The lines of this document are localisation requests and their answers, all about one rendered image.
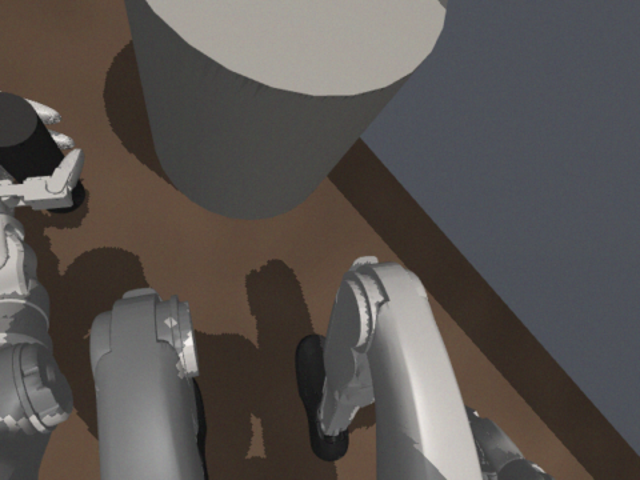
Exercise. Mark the right robot foot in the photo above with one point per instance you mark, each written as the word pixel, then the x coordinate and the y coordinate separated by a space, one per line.
pixel 310 373

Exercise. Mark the right robot hand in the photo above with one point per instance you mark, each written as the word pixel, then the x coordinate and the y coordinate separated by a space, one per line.
pixel 494 448

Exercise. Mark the left robot arm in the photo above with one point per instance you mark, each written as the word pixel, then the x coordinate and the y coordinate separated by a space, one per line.
pixel 34 395

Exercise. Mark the left robot hand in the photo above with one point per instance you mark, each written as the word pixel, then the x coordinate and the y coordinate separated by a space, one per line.
pixel 44 192

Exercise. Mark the left robot foot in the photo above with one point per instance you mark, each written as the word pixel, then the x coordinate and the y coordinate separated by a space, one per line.
pixel 202 428

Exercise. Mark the right robot arm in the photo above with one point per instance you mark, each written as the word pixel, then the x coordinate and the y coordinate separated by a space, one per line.
pixel 522 469

